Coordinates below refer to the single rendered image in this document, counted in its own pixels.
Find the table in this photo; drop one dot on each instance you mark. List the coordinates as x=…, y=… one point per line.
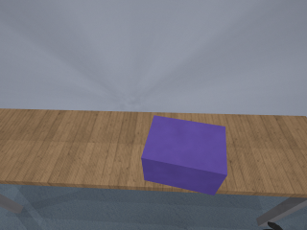
x=266, y=155

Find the carton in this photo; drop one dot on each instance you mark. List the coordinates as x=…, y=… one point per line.
x=185, y=154

